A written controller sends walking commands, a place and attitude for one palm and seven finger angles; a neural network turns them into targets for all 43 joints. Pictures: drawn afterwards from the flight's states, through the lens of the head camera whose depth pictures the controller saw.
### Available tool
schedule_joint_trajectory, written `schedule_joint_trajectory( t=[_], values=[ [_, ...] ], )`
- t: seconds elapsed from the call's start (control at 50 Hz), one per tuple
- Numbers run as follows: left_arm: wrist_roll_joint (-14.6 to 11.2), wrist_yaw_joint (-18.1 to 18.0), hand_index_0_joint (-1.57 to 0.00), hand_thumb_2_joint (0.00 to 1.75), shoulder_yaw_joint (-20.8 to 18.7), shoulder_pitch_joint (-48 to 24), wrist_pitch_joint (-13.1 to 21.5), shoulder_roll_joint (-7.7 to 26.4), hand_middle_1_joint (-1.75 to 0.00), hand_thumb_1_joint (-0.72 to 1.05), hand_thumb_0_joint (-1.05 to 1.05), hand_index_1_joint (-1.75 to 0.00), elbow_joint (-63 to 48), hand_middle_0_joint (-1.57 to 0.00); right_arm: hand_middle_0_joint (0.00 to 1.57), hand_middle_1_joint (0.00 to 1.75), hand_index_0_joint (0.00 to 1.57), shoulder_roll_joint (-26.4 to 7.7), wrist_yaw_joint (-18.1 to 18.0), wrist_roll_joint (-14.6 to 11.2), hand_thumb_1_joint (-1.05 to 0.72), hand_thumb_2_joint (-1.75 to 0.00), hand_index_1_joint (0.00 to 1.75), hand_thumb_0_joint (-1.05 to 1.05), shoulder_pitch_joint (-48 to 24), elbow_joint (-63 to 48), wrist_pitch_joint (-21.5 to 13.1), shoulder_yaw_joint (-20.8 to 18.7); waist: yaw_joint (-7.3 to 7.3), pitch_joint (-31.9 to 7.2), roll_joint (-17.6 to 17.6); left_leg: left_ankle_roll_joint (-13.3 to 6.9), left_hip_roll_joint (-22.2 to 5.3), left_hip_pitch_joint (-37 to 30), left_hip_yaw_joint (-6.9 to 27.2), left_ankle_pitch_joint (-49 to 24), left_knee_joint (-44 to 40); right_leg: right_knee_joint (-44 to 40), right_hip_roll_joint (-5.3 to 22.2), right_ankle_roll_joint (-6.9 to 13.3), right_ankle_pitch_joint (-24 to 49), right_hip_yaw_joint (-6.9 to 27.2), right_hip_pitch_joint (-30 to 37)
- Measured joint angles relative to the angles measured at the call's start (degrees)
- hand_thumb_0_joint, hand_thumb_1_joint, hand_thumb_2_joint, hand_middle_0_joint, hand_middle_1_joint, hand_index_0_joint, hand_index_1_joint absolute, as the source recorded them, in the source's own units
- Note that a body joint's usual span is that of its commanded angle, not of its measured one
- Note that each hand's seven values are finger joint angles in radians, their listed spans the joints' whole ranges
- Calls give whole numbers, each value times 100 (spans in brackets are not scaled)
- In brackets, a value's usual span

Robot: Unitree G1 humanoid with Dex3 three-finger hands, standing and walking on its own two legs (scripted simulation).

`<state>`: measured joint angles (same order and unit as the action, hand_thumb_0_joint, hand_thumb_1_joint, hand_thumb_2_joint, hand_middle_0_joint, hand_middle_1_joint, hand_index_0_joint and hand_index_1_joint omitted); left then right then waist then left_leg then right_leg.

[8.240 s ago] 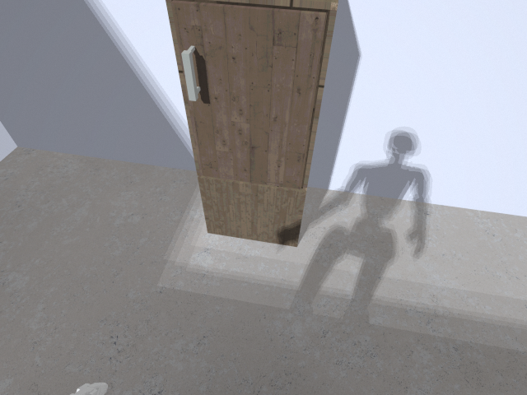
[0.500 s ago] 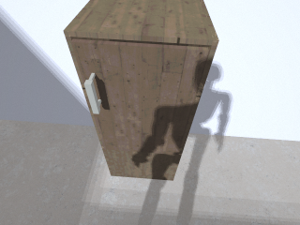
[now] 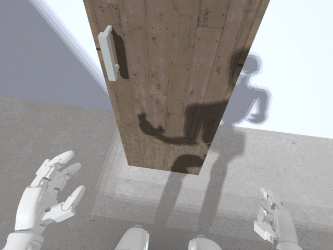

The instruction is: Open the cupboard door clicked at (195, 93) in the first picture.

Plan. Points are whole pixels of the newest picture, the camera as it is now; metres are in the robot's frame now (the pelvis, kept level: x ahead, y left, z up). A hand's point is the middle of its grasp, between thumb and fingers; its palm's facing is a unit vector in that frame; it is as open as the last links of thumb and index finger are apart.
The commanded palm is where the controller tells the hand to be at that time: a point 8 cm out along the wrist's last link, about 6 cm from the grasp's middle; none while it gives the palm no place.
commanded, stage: raise the hand with hooked fingers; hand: left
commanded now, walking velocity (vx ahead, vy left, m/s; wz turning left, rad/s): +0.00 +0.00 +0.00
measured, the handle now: (111, 54) +0.57 +0.22 +0.14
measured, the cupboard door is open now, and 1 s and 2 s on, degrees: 0 0 0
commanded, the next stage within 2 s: move the hooked fingers beside the handle in 1.60 s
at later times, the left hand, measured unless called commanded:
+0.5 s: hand (54, 161) +0.26 +0.26 +0.09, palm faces +0.00 -1.00 -0.06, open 12.0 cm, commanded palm +0.24 +0.32 +0.10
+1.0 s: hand (34, 125) +0.30 +0.30 +0.15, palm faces +0.03 -1.00 -0.05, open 13.9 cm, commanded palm +0.28 +0.35 +0.15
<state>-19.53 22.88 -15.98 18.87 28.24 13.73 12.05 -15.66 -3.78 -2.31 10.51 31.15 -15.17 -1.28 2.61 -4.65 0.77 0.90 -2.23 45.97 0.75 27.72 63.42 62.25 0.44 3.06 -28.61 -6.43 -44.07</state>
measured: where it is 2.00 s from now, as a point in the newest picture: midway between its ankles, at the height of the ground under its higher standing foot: outside the picture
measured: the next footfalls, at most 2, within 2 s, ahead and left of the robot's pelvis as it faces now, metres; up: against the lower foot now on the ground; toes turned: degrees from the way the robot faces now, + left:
none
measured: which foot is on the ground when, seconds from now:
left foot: down 0.00-1.00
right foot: down 0.00-1.00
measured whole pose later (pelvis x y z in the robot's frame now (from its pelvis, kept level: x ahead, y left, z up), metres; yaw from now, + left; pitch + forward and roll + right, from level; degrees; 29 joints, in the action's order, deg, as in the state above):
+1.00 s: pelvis +0.02 +0.03 +0.05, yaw +0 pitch +5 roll -2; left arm -19.4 26.7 -23.4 -1.1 10.0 23.4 17.7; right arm -15.2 -6.0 -2.8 15.4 33.2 -13.1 4.1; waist 1.3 -2.5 -1.7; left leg -1.5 -1.0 28.2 -0.8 21.7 45.0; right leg 41.4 0.7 0.3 -20.6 -5.0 -25.5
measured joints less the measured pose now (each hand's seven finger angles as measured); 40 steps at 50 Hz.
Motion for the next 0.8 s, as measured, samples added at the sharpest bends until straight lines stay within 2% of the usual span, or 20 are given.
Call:
schedule_joint_trajectory(
  t=[0.06,0.1,0.2,0.26,0.3,0.36,0.44,0.56,0.7,0.8],
  values=[
    [55,-156,-24,71,-8,-179,-60,126,-59,44,1,-59,-398,-24,20,30,20,62,-83,11,-90,-90,30,2,78,134,-29,145,8,18,-93,-6,-7,-9,120,14,28,-91,-19,-2,19,-115,103],
    [88,-81,-24,69,55,-408,-213,245,-62,40,1,-62,-482,-24,20,30,20,114,-115,5,-90,-90,30,2,119,208,-37,257,-38,35,-167,-17,-8,-40,160,-11,-22,-200,-29,-18,66,-153,175],
    [100,253,-25,64,95,-822,-1067,526,-70,28,1,-70,-219,-24,20,30,20,272,-112,-23,-90,-90,30,2,274,245,69,425,-251,30,-249,-76,-14,-256,31,-158,-406,-585,-44,-88,262,-30,341],
    [-20,178,-26,61,-88,-695,-1422,530,-74,21,1,-74,-200,-25,21,30,20,316,-77,-14,-90,-90,30,2,446,191,131,411,-353,-2,-231,-118,-11,-472,-111,-242,-703,-833,-46,-137,372,106,486],
    [-82,20,-26,59,-227,-543,-1413,482,-77,17,1,-77,-312,-26,21,30,20,304,-52,5,-90,-90,30,2,573,168,135,362,-358,-14,-210,-140,-5,-609,-175,-271,-846,-961,-44,-161,415,168,595],
    [-73,-211,-26,56,-358,-369,-1160,411,-82,10,0,-82,-494,-26,21,30,20,219,-4,26,-90,-90,30,2,701,191,116,286,-322,-33,-206,-171,23,-720,-195,-277,-940,-1068,-22,-198,432,186,715],
    [4,-200,-27,52,-311,-454,-938,406,-88,0,0,-88,-476,-26,20,30,20,44,1,14,-90,-90,30,2,693,256,93,254,-252,10,-234,-216,75,-734,-147,-261,-909,-1088,26,-241,417,138,783],
    [69,100,-28,46,-168,-797,-1212,538,-97,-14,0,-97,-234,-28,20,30,20,-29,-119,-33,-90,-90,30,2,493,261,66,301,-225,91,-231,-259,108,-896,-140,-301,-1016,-1239,49,-279,477,130,974],
    [-63,69,-29,39,-465,-1216,-1388,717,-107,-30,-1,-107,-122,-29,20,30,20,80,-152,-44,-90,-90,30,2,411,141,58,420,-200,79,-191,-257,108,-1282,-153,-394,-1329,-1584,33,-288,595,143,1368],
    [-40,227,-30,35,-510,-1509,-1718,819,-114,-41,-1,-114,191,-30,20,30,20,62,-143,-71,-90,-90,30,2,412,100,121,486,-158,68,-273,-269,131,-1473,-144,-464,-1516,-1788,45,-304,669,132,1573]
  ],
)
